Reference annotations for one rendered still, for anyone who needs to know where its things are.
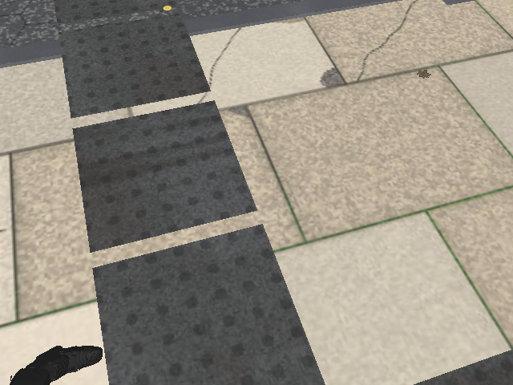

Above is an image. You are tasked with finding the left robot hand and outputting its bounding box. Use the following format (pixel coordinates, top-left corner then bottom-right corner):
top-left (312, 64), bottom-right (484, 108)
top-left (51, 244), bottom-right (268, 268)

top-left (10, 346), bottom-right (103, 385)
